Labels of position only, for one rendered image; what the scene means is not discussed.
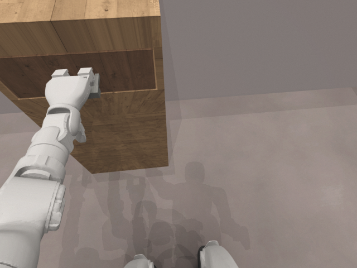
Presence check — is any left robot forearm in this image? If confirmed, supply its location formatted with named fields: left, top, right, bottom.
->
left=0, top=104, right=80, bottom=199

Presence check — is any robot right shin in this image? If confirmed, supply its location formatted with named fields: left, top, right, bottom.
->
left=204, top=241, right=219, bottom=248

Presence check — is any right robot thigh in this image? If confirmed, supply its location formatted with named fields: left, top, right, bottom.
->
left=200, top=245, right=238, bottom=268

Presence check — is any left robot hand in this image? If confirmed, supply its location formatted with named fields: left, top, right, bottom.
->
left=45, top=68, right=95, bottom=143

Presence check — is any drawer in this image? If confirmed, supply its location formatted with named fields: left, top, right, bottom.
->
left=0, top=47, right=156, bottom=98

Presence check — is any handle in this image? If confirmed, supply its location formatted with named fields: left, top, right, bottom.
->
left=88, top=73, right=101, bottom=99

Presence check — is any robot left upper arm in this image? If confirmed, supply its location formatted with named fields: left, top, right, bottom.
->
left=0, top=176, right=66, bottom=268

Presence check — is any cabinet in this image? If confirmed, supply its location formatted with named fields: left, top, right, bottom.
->
left=0, top=0, right=168, bottom=174

